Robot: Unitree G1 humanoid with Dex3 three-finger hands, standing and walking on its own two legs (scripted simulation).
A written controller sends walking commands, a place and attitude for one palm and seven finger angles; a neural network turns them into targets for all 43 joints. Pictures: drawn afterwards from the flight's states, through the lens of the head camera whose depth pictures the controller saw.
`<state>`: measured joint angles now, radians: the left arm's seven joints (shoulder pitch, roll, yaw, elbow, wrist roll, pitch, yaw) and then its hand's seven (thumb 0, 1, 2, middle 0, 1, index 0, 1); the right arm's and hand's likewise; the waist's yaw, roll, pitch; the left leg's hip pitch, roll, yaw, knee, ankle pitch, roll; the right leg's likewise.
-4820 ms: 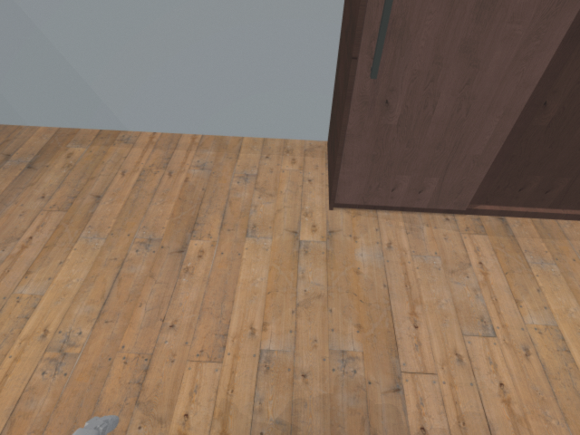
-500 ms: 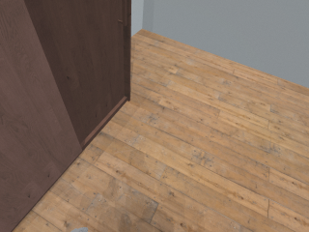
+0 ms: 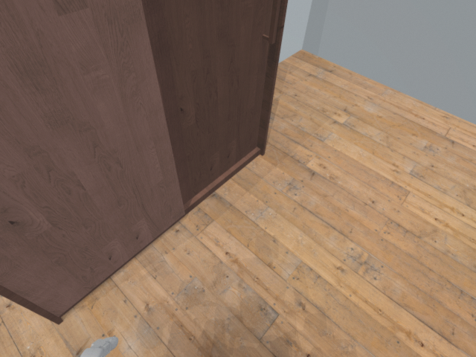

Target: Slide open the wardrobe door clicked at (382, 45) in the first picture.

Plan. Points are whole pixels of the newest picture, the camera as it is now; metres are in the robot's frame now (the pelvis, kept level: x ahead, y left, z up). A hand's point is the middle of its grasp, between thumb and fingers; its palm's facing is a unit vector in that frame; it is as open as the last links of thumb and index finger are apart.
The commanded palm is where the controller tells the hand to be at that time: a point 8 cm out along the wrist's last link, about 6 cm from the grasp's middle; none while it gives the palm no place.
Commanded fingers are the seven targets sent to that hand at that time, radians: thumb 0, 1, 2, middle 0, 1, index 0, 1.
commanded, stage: turn to face it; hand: left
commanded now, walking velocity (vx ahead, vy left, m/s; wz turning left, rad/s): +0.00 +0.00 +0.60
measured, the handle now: out of the picture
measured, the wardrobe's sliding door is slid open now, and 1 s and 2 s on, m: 0.00 0.00 0.00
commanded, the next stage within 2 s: take the last steps up to it in 1.28 s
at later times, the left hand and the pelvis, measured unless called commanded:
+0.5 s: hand out of the picture -0.07 +0.19 -0.17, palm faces +0.35 -0.90 -0.25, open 7.4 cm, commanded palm none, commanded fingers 0.00 0.90 0.90 -0.20 -0.30 -0.20 -0.30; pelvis -0.04 -0.02 -0.01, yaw +20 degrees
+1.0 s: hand out of the picture -0.01 +0.24 -0.14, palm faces +0.54 -0.78 -0.30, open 7.4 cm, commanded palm none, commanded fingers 0.00 0.90 0.90 -0.20 -0.30 -0.20 -0.30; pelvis -0.02 -0.01 -0.01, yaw +36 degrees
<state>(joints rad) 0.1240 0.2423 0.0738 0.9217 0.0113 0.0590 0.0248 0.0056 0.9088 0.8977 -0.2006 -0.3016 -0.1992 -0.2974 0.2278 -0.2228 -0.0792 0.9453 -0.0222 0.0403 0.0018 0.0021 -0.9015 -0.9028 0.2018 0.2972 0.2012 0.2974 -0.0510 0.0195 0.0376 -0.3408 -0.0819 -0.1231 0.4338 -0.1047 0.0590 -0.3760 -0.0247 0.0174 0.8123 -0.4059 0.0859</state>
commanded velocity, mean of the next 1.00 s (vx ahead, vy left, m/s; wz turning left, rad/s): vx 0.00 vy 0.00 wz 0.58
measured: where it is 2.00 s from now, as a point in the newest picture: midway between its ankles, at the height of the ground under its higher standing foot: outside the picture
